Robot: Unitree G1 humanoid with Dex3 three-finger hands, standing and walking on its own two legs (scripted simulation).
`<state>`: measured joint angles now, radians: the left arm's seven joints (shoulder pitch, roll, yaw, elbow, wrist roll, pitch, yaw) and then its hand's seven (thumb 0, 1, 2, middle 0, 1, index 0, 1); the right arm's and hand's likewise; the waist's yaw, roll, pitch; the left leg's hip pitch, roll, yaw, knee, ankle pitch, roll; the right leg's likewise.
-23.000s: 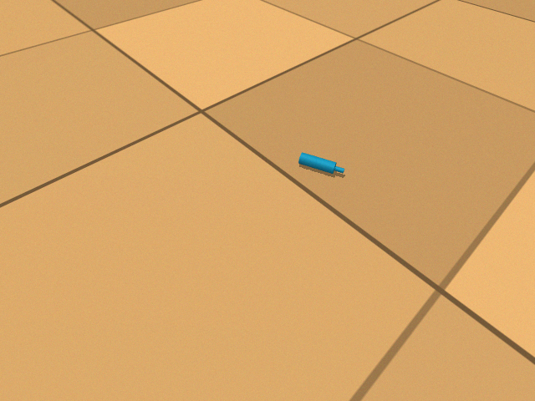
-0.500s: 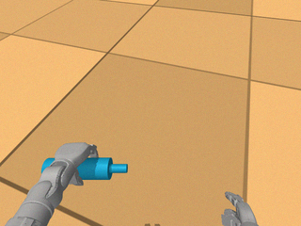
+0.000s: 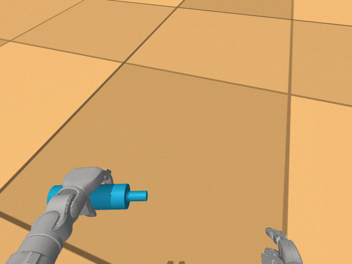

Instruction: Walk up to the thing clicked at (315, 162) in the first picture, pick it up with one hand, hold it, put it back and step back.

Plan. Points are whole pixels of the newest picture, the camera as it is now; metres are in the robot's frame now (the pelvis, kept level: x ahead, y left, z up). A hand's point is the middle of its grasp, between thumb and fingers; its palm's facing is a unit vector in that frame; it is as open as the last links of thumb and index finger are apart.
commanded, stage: crouch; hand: left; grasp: from above
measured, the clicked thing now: (100, 196) +0.30 +0.21 -0.06
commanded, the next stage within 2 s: lower in 1.80 s
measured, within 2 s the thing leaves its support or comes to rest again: neither
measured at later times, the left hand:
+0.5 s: hand (100, 212) +0.32 +0.26 -0.23, palm faces -0.42 +0.06 -0.91, open 9.4 cm
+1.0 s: hand (111, 225) +0.35 +0.29 -0.46, palm faces -0.48 +0.01 -0.88, open 9.6 cm
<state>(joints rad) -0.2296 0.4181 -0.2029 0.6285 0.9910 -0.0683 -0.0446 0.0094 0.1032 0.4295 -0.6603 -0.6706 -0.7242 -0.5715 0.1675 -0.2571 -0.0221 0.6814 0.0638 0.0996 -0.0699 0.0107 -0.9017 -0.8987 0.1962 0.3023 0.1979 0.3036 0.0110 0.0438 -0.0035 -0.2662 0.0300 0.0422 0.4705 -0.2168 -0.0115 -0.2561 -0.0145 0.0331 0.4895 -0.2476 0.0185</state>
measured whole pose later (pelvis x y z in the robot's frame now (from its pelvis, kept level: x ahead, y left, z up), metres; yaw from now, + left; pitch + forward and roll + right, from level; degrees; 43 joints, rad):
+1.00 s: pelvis -0.07 +0.02 -0.31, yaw -2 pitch +37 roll -7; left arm -0.73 0.61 0.05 1.20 1.27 -0.24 0.33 0.00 0.04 0.57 -0.60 -0.79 -0.66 -0.71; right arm 0.18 -0.24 -0.03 0.74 -0.08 -0.03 0.06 0.01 -0.90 -0.90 0.20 0.30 0.20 0.30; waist -0.14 0.03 -0.18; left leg -1.99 0.02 -0.08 1.96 -0.63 0.01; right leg -1.89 0.00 -0.03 1.91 -0.68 0.05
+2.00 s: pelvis -0.07 +0.01 -0.44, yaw -6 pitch +34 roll -9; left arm -0.90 0.82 0.15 1.42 1.34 -0.34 0.38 0.01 0.07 0.48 -0.62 -0.76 -0.68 -0.67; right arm 0.10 -0.26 0.04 0.77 -0.15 -0.02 0.14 0.00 -0.91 -0.90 0.20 0.30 0.20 0.30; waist -0.18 -0.03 -0.04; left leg -2.32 0.03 -0.16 2.39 -0.68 -0.01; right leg -2.21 0.04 -0.07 2.32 -0.72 0.05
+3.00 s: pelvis -0.07 +0.01 -0.48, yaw -10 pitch +29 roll -11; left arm -0.88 0.98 0.24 1.58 1.39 -0.39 0.54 0.01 0.09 0.46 -0.68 -0.64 -0.74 -0.55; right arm 0.02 -0.30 0.16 0.74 -0.27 -0.06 0.16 0.00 -0.90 -0.89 0.20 0.30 0.20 0.30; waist -0.25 -0.12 0.09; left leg -2.38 0.03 -0.25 2.57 -0.72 -0.03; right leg -2.26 0.07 -0.13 2.45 -0.72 0.06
